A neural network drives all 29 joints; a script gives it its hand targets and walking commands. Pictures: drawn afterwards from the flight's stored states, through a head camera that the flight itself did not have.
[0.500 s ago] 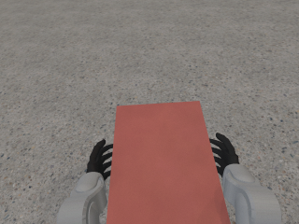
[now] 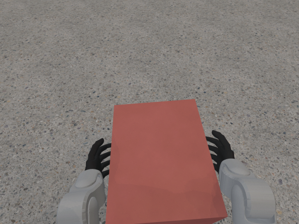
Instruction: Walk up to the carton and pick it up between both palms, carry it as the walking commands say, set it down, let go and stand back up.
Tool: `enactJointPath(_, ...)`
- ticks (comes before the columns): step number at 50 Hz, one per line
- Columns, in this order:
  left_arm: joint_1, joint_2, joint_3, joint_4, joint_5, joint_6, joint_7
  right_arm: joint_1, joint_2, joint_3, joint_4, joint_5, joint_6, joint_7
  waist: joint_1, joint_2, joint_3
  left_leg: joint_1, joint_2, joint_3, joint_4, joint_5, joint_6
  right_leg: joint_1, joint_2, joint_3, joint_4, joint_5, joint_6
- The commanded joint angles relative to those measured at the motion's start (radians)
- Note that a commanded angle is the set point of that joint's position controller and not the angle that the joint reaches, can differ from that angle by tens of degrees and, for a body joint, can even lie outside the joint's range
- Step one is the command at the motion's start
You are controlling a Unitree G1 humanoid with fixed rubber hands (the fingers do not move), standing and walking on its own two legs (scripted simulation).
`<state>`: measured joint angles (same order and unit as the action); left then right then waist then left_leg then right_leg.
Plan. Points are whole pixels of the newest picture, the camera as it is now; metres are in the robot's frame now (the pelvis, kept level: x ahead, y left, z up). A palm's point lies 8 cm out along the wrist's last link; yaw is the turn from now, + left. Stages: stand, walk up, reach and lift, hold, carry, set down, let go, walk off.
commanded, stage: carry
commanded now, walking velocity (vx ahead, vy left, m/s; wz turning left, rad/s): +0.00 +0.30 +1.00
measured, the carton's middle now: (159, 170) +0.27 -0.01 +0.00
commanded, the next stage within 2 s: none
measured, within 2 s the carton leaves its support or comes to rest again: neither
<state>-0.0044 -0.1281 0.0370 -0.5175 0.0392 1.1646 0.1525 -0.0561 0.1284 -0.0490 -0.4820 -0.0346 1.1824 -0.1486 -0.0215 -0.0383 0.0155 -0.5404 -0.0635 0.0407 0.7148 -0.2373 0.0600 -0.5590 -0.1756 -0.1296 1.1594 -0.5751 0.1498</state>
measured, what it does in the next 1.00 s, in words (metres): steps to the left, turning left: right foot, then left foot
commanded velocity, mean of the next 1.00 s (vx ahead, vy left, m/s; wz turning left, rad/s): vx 0.00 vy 0.30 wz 1.00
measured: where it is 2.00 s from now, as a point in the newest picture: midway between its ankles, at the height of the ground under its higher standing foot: outside the picture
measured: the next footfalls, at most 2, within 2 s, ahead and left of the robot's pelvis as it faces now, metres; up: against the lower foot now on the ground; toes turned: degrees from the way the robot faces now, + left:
right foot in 0.10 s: +0.06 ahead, -0.04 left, +0.00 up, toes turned -4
left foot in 0.46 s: -0.03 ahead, +0.40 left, +0.00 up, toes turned +34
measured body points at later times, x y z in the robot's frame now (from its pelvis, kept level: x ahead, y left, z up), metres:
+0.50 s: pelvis -0.06 +0.23 -0.01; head -0.05 +0.23 +0.44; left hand +0.10 +0.48 +0.08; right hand +0.25 +0.23 +0.08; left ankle -0.07 +0.37 -0.71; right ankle +0.00 -0.01 -0.68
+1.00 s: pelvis -0.22 +0.37 +0.02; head -0.20 +0.37 +0.47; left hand -0.21 +0.66 +0.12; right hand +0.05 +0.52 +0.11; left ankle -0.34 +0.49 -0.68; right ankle -0.05 +0.23 -0.71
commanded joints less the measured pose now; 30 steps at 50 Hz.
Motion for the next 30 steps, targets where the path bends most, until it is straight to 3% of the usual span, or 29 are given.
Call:
enactJointPath(1, -0.388, -0.918, -0.668, -0.183, -0.313, -0.061, -0.136, -0.337, 0.914, 0.639, -0.164, 0.309, -0.056, 0.166, 0.005, 0.236, -0.462, 0.319, 0.193, -0.287, -0.226, 0.554, 0.085, 0.128, 0.056, 0.026, -0.152, 0.095, -0.049)
enactJointPath(3, -0.340, -0.876, -0.639, -0.163, -0.297, -0.058, -0.136, -0.315, 0.880, 0.653, -0.180, 0.300, -0.053, 0.158, 0.005, 0.210, -0.451, 0.244, 0.190, -0.343, -0.294, 0.491, 0.060, 0.260, 0.094, 0.010, -0.350, 0.117, -0.081)
enactJointPath(4, -0.317, -0.856, -0.622, -0.145, -0.288, -0.052, -0.137, -0.306, 0.860, 0.655, -0.180, 0.293, -0.047, 0.151, 0.010, 0.215, -0.435, 0.174, 0.176, -0.350, -0.316, 0.467, 0.016, 0.366, 0.087, 0.002, -0.486, 0.135, -0.096)
enactJointPath(5, -0.290, -0.846, -0.605, -0.125, -0.279, -0.046, -0.138, -0.316, 0.844, 0.658, -0.184, 0.290, -0.039, 0.145, 0.034, 0.167, -0.408, 0.023, 0.117, -0.286, -0.284, 0.380, -0.067, 0.561, 0.034, 0.009, -0.719, 0.225, -0.121)
enactJointPath(6, -0.295, -0.836, -0.588, -0.106, -0.269, -0.043, -0.139, -0.312, 0.848, 0.665, -0.179, 0.290, -0.026, 0.142, 0.046, -0.229, -0.380, -0.166, -0.009, -0.092, 0.121, 0.024, -0.124, 0.689, -0.312, 0.279, -0.939, 0.347, -0.217)
enactJointPath(7, -0.227, -0.835, -0.560, -0.055, -0.252, -0.041, -0.135, -0.378, 0.802, 0.685, -0.225, 0.287, -0.010, 0.143, 0.036, -0.459, -0.292, -0.279, 0.015, -0.041, 0.551, -0.301, -0.106, 0.508, -0.647, 0.529, -0.942, 0.622, -0.362)
enactJointPath(8, -0.240, -0.811, -0.574, -0.099, -0.274, -0.037, -0.138, -0.328, 0.809, 0.661, -0.169, 0.282, -0.013, 0.135, 0.022, -0.163, -0.273, -0.270, 0.100, -0.122, 0.695, -0.248, -0.076, 0.497, -0.547, 0.380, -0.868, 0.811, -0.329)
enactJointPath(9, -0.275, -0.808, -0.585, -0.110, -0.281, -0.034, -0.142, -0.326, 0.810, 0.654, -0.170, 0.291, -0.016, 0.134, 0.019, -0.039, -0.270, -0.228, 0.122, -0.146, 0.705, -0.193, -0.077, 0.479, -0.469, 0.220, -0.793, 0.853, -0.271)
enactJointPath(10, -0.297, -0.792, -0.583, -0.106, -0.279, -0.027, -0.145, -0.320, 0.800, 0.652, -0.151, 0.285, -0.013, 0.132, 0.014, -0.002, -0.239, -0.215, 0.123, -0.122, 0.672, -0.132, -0.088, 0.469, -0.396, 0.104, -0.738, 0.876, -0.212)
enactJointPath(12, -0.329, -0.772, -0.587, -0.123, -0.290, -0.019, -0.145, -0.310, 0.801, 0.643, -0.131, 0.277, -0.009, 0.128, 0.008, -0.099, -0.189, -0.208, 0.094, -0.008, 0.494, -0.080, -0.120, 0.498, -0.291, -0.036, -0.700, 0.959, -0.156)
enactJointPath(14, -0.299, -0.738, -0.575, -0.117, -0.291, -0.011, -0.140, -0.305, 0.791, 0.647, -0.131, 0.265, 0.000, 0.109, 0.013, -0.209, -0.171, -0.138, 0.088, 0.067, 0.345, -0.080, -0.128, 0.475, -0.278, -0.119, -0.714, 1.019, -0.141)
enactJointPath(16, -0.295, -0.728, -0.575, -0.113, -0.294, -0.001, -0.136, -0.277, 0.781, 0.642, -0.122, 0.256, 0.010, 0.097, 0.008, -0.260, -0.179, -0.052, 0.096, 0.112, 0.181, -0.071, -0.115, 0.471, -0.283, -0.181, -0.702, 1.022, -0.124)
enactJointPath(20, -0.291, -0.729, -0.576, -0.118, -0.283, 0.003, -0.123, -0.309, 0.769, 0.645, -0.153, 0.272, 0.024, 0.101, 0.012, -0.314, -0.241, 0.068, 0.084, 0.167, -0.049, -0.053, -0.086, 0.508, -0.348, -0.225, -0.620, 0.884, -0.092)
enactJointPath(21, -0.295, -0.730, -0.575, -0.121, -0.275, 0.007, -0.118, -0.293, 0.759, 0.639, -0.142, 0.277, 0.029, 0.104, 0.000, -0.270, -0.291, 0.170, 0.071, 0.152, -0.115, -0.070, -0.066, 0.476, -0.343, -0.240, -0.506, 0.813, -0.073)
enactJointPath(22, -0.291, -0.720, -0.572, -0.120, -0.259, 0.015, -0.116, -0.247, 0.742, 0.624, -0.110, 0.273, 0.033, 0.107, -0.027, -0.113, -0.371, 0.353, 0.055, 0.069, -0.182, -0.046, -0.024, 0.362, -0.302, -0.234, -0.296, 0.609, -0.039)
enactJointPath(23, -0.282, -0.702, -0.564, -0.096, -0.232, 0.022, -0.115, -0.257, 0.725, 0.608, -0.089, 0.269, 0.034, 0.114, -0.010, 0.202, -0.292, 0.419, 0.224, -0.210, -0.294, 0.331, 0.034, 0.088, -0.186, -0.213, -0.112, -0.049, -0.001)
enactJointPath(24, -0.258, -0.696, -0.575, -0.077, -0.222, 0.019, -0.112, -0.267, 0.715, 0.587, -0.091, 0.266, 0.029, 0.122, -0.007, 0.438, -0.283, 0.466, 0.383, -0.537, -0.278, 0.751, 0.137, -0.172, -0.022, -0.142, 0.047, -0.325, 0.044)
enactJointPath(25, -0.276, -0.740, -0.593, -0.067, -0.232, 0.005, -0.117, -0.295, 0.746, 0.600, -0.112, 0.274, 0.016, 0.120, 0.002, 0.384, -0.311, 0.509, 0.352, -0.453, -0.167, 1.157, 0.162, -0.174, -0.021, -0.007, 0.156, -0.322, 0.026)
enactJointPath(26, -0.310, -0.796, -0.630, -0.079, -0.260, -0.006, -0.125, -0.307, 0.786, 0.601, -0.112, 0.279, 0.001, 0.133, -0.001, 0.381, -0.388, 0.496, 0.324, -0.393, -0.141, 1.080, 0.148, -0.162, -0.015, 0.037, 0.140, -0.246, 0.005)
enactJointPath(27, -0.384, -0.861, -0.681, -0.122, -0.301, -0.020, -0.131, -0.328, 0.843, 0.599, -0.118, 0.287, -0.019, 0.146, 0.001, 0.325, -0.413, 0.457, 0.265, -0.303, -0.138, 0.950, 0.117, -0.120, -0.006, 0.040, 0.117, -0.128, 0.003)
enactJointPath(28, -0.424, -0.917, -0.709, -0.164, -0.332, -0.035, -0.132, -0.345, 0.884, 0.597, -0.141, 0.305, -0.037, 0.158, 0.001, 0.319, -0.445, 0.419, 0.224, -0.261, -0.159, 0.742, 0.091, -0.069, 0.008, 0.037, 0.056, -0.016, -0.006)
enactJointPath(30, -0.423, -0.959, -0.702, -0.187, -0.335, -0.061, -0.134, -0.347, 0.921, 0.608, -0.150, 0.311, -0.062, 0.168, 0.006, 0.271, -0.440, 0.352, 0.181, -0.248, -0.209, 0.542, 0.063, 0.033, 0.023, 0.035, -0.041, 0.071, -0.033)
